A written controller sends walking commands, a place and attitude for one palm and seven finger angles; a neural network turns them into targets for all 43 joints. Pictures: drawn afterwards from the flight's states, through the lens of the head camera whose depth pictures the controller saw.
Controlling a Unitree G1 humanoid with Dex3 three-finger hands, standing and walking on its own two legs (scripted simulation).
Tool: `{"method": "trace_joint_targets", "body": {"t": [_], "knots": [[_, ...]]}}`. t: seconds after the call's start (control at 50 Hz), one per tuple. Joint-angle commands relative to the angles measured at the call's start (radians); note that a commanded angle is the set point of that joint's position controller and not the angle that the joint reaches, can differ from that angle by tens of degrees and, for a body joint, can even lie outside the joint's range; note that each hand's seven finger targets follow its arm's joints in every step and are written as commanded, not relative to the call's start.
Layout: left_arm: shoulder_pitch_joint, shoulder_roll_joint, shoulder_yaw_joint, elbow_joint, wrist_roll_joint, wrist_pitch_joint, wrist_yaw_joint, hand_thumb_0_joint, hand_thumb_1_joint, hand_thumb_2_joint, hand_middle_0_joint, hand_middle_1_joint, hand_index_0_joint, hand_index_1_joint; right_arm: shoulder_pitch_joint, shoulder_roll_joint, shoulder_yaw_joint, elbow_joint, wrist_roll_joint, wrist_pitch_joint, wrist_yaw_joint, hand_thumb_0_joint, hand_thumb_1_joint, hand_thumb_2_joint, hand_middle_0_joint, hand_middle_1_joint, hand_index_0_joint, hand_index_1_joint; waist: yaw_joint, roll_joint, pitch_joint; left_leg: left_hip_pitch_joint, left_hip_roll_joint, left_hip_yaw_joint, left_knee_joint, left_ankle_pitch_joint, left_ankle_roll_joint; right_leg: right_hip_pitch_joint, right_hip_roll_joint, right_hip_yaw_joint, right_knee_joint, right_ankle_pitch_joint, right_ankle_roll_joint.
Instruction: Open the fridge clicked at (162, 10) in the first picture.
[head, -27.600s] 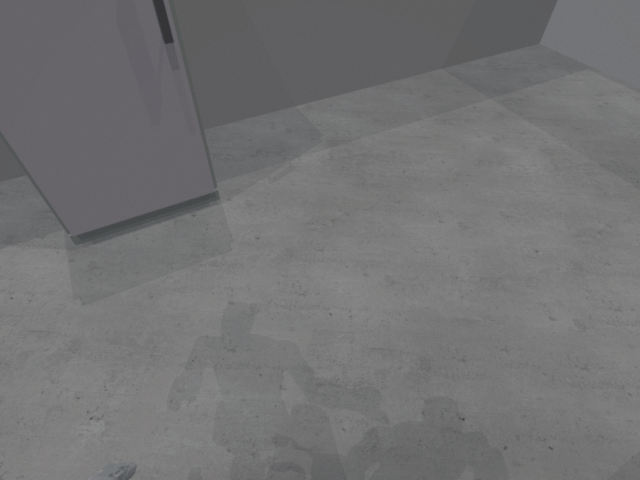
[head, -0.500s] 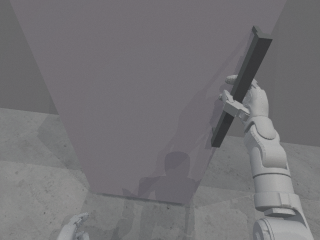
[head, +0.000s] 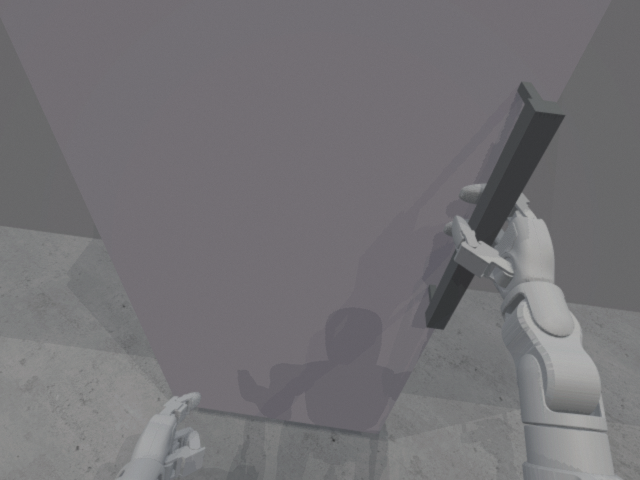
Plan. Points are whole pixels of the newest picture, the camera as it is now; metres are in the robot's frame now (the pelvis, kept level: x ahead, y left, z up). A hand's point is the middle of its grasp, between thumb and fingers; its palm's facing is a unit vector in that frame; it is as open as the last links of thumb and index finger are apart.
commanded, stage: pull the door a little, standing still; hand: right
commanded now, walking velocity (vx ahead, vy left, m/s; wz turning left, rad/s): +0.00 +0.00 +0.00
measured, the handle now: (472, 228) +0.40 -0.15 +0.16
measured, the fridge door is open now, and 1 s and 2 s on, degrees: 0 10 47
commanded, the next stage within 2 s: walk backward, drawing the door open in 0.04 s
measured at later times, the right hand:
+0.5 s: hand (468, 258) +0.34 -0.13 +0.17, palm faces +0.23 +0.91 -0.35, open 7.0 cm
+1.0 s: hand (454, 306) +0.27 -0.10 +0.16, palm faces +0.58 +0.76 -0.28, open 6.8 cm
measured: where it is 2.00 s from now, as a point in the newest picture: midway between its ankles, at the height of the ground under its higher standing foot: outside the picture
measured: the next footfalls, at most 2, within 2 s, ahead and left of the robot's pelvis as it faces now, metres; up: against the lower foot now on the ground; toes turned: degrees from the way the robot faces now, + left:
left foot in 0.42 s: +0.17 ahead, +0.05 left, +0.00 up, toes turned +4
right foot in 0.70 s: +0.20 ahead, -0.07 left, +0.00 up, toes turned -7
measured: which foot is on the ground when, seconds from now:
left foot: down 0.00-0.26, up 0.28-0.40, down 0.42-0.66, up 0.68-0.88, down 0.90-1.00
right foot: down 0.00-0.42, up 0.44-0.68, down 0.70-0.90, up 0.92-1.00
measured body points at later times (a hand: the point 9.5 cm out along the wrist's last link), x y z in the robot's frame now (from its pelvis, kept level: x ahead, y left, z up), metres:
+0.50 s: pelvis +0.10 +0.04 +0.00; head +0.14 +0.10 +0.44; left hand +0.28 +0.26 -0.12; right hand +0.32 -0.18 +0.19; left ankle +0.13 +0.05 -0.74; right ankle +0.00 -0.12 -0.67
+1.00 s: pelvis +0.07 +0.17 -0.02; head +0.14 +0.16 +0.43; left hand +0.29 +0.34 -0.13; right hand +0.23 -0.14 +0.18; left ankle +0.08 +0.31 -0.74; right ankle +0.08 +0.02 -0.71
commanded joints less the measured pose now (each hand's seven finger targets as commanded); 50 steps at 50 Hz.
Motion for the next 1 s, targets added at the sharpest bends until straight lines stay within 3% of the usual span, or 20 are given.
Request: {"method": "trace_joint_targets", "body": {"t": [0.0,0.12,0.14,0.18,0.2,0.24,0.28,0.34,0.36,0.4,0.46,0.6,0.62,0.64,0.66,0.7,0.82,0.88,0.92,0.98], "knots": [[-0.164,0.095,0.038,-0.202,-0.003,-0.044,-0.01,0.0,0.9,0.9,-0.2,-0.3,-0.2,-0.3,0.065,-0.113,-0.028,-0.465,0.021,-0.051,0.052,0.0,-0.9,-0.9,0.45,1.4,0.45,1.4,-0.085,0.09,-0.26,0.141,0.067,0.013,0.062,1.001,-0.055,0.108,0.005,0.022,0.054,0.65,-0.034],[-0.18,0.079,0.038,-0.233,-0.004,-0.063,-0.035,0.0,0.9,0.9,-0.2,-0.3,-0.2,-0.3,0.332,-0.134,-0.038,-0.844,0.038,-0.052,0.055,0.0,-0.9,-0.9,0.45,1.4,0.45,1.4,-0.092,0.019,-0.229,0.1,0.053,0.035,0.063,0.926,-0.035,0.12,-0.016,0.039,0.058,0.734,-0.026],[-0.14,0.144,0.037,-0.214,0.017,-0.05,0.003,0.0,0.9,0.9,-0.2,-0.3,-0.2,-0.3,-0.058,-0.366,-0.104,-0.747,-0.089,-0.201,-0.025,0.0,-0.9,-0.9,0.45,1.4,0.45,1.4,0.017,0.011,-0.069,-0.046,0.051,-0.021,0.052,0.978,-0.071,0.1,-0.015,0.025,0.154,0.775,-0.055],[-0.099,0.134,0.057,-0.202,0.031,-0.049,0.014,0.0,0.9,0.9,-0.2,-0.3,-0.2,-0.3,0.245,-0.226,-0.054,-0.621,-0.096,-0.29,-0.053,0.0,-0.9,-0.9,0.45,1.4,0.45,1.4,-0.006,0.065,-0.091,-0.013,0.035,0.043,0.164,1.021,-0.067,0.067,-0.006,0.062,0.16,0.734,-0.054],[-0.09,0.127,0.057,-0.21,0.031,-0.046,0.02,0.0,0.9,0.9,-0.2,-0.3,-0.2,-0.3,0.293,-0.181,-0.004,-0.656,-0.088,-0.318,-0.052,0.0,-0.9,-0.9,0.45,1.4,0.45,1.4,0.017,-0.005,-0.085,-0.089,0.001,0.068,0.274,0.925,-0.077,0.152,-0.022,0.085,0.091,0.894,-0.07],[-0.071,0.12,0.072,-0.207,0.063,-0.045,-0.002,0.0,0.9,0.9,-0.2,-0.3,-0.2,-0.3,0.33,-0.156,0.014,-0.73,-0.09,-0.35,-0.064,0.0,-0.9,-0.9,0.45,1.4,0.45,1.4,0.034,-0.278,-0.064,-0.531,-0.102,0.083,0.45,0.06,-0.093,0.558,-0.135,0.228,0.032,1.452,-0.112],[-0.065,0.112,0.086,-0.192,0.076,-0.055,-0.021,0.0,0.9,0.9,-0.2,-0.3,-0.2,-0.3,0.361,-0.174,-0.019,-0.766,-0.113,-0.372,-0.095,0.0,-0.9,-0.9,0.45,1.4,0.45,1.4,0.04,-0.288,-0.023,-0.632,-0.082,0.057,0.399,-0.156,-0.038,0.634,-0.169,0.271,0.079,1.433,-0.089],[-0.076,0.072,0.076,-0.228,0.048,-0.07,-0.015,0.0,0.9,0.9,-0.2,-0.3,-0.2,-0.3,0.508,-0.199,-0.071,-0.795,-0.112,-0.393,-0.101,0.0,-0.9,-0.9,0.45,1.4,0.45,1.4,0.015,-0.149,-0.042,-0.34,-0.055,0.067,-0.007,0.193,-0.036,0.444,-0.09,0.187,0.204,1.229,-0.021],[-0.108,0.067,0.073,-0.247,0.037,-0.081,-0.001,0.0,0.9,0.9,-0.2,-0.3,-0.2,-0.3,0.548,-0.224,-0.106,-0.816,-0.102,-0.407,-0.098,0.0,-0.9,-0.9,0.45,1.4,0.45,1.4,-0.018,-0.065,-0.037,-0.029,-0.023,0.051,-0.147,0.5,-0.02,0.171,-0.053,0.174,0.273,0.926,0.003],[-0.148,0.056,0.064,-0.295,0.027,-0.13,0.054,0.0,0.9,0.9,-0.2,-0.3,-0.2,-0.3,0.624,-0.307,-0.194,-0.805,-0.094,-0.442,-0.117,0.0,-0.9,-0.9,0.45,1.4,0.45,1.4,-0.065,0.174,-0.11,0.345,0.352,-0.18,0.032,1.354,0.074,-0.326,0.062,0.114,0.533,-0.258,0.0],[-0.025,0.05,0.055,-0.225,0.035,-0.169,0.056,0.0,0.9,0.9,-0.2,-0.3,-0.2,-0.3,0.659,-0.205,-0.157,-0.639,-0.129,-0.497,-0.117,0.0,-0.9,-0.9,0.45,1.4,0.45,1.4,-0.029,0.316,-0.118,0.244,0.305,-0.092,0.099,1.471,-0.162,-0.392,0.053,0.076,0.766,-0.247,-0.017],[-0.114,0.038,0.075,-0.132,0.036,-0.137,0.057,0.0,0.9,0.9,-0.2,-0.3,-0.2,-0.3,0.526,-0.215,-0.112,-0.758,-0.159,-0.522,-0.143,0.0,-0.9,-0.9,0.45,1.4,0.45,1.4,0.028,0.17,-0.079,-0.1,0.162,0.136,0.087,1.099,-0.257,0.023,0.048,-0.158,0.188,-0.091,0.001],[-0.11,0.048,0.07,-0.122,0.04,-0.136,0.054,0.0,0.9,0.9,-0.2,-0.3,-0.2,-0.3,0.521,-0.223,-0.106,-0.773,-0.145,-0.531,-0.149,0.0,-0.9,-0.9,0.45,1.4,0.45,1.4,0.055,0.027,-0.078,-0.194,0.127,0.136,0.295,0.91,-0.26,0.107,-0.017,-0.09,0.028,0.072,-0.032],[-0.137,0.07,0.067,-0.149,0.052,-0.138,0.051,0.0,0.9,0.9,-0.2,-0.3,-0.2,-0.3,0.538,-0.206,-0.101,-0.785,-0.123,-0.543,-0.161,0.0,-0.9,-0.9,0.45,1.4,0.45,1.4,0.041,-0.272,-0.075,-0.298,0.026,0.062,0.744,0.182,-0.23,0.071,-0.294,0.277,-0.168,0.373,-0.172],[-0.164,0.058,0.071,-0.185,0.07,-0.155,0.041,0.0,0.9,0.9,-0.2,-0.3,-0.2,-0.3,0.515,-0.242,-0.135,-0.821,-0.138,-0.56,-0.176,0.0,-0.9,-0.9,0.45,1.4,0.45,1.4,-0.028,-0.32,-0.111,-0.263,0.014,-0.188,1.155,-0.277,-0.109,-0.17,-0.539,0.64,-0.125,0.566,-0.332],[-0.148,0.064,0.114,-0.144,0.048,-0.169,0.043,0.0,0.9,0.9,-0.2,-0.3,-0.2,-0.3,0.55,-0.259,-0.193,-0.711,-0.133,-0.545,-0.162,0.0,-0.9,-0.9,0.45,1.4,0.45,1.4,-0.006,-0.048,-0.003,-0.349,0.002,-0.27,1.052,-0.277,-0.077,-0.232,-0.414,0.515,-0.087,0.439,-0.274],[-0.098,0.075,0.094,-0.082,0.054,-0.28,0.053,0.0,0.9,0.9,-0.2,-0.3,-0.2,-0.3,0.354,-0.272,-0.202,-0.761,-0.132,-0.569,-0.155,0.0,-0.9,-0.9,0.45,1.4,0.45,1.4,-0.021,-0.233,-0.036,-0.097,-0.025,0.022,0.094,-0.112,-0.071,-0.145,-0.146,0.292,-0.023,0.134,-0.086],[-0.07,0.024,0.082,-0.052,0.051,-0.269,0.055,0.0,0.9,0.9,-0.2,-0.3,-0.2,-0.3,0.315,-0.39,-0.277,-0.716,-0.147,-0.591,-0.147,0.0,-0.9,-0.9,0.45,1.4,0.45,1.4,0.004,0.203,-0.081,-0.192,0.308,-0.237,-0.142,0.427,0.064,-0.13,0.08,0.025,0.469,-0.101,0.064],[-0.121,0.042,0.105,-0.068,0.05,-0.268,0.067,0.0,0.9,0.9,-0.2,-0.3,-0.2,-0.3,0.339,-0.349,-0.272,-0.712,-0.154,-0.563,-0.147,0.0,-0.9,-0.9,0.45,1.4,0.45,1.4,-0.033,0.209,-0.089,-0.091,0.362,-0.23,0.021,0.777,0.126,-0.306,0.02,0.101,0.702,-0.251,0.03],[-0.109,0.024,0.072,-0.054,0.067,-0.259,0.083,0.0,0.9,0.9,-0.2,-0.3,-0.2,-0.3,0.379,-0.332,-0.278,-0.687,-0.153,-0.571,-0.152,0.0,-0.9,-0.9,0.45,1.4,0.45,1.4,-0.01,0.111,-0.094,0.066,0.292,-0.014,0.174,0.969,0.063,-0.256,-0.003,0.001,0.336,-0.106,0.032]]}}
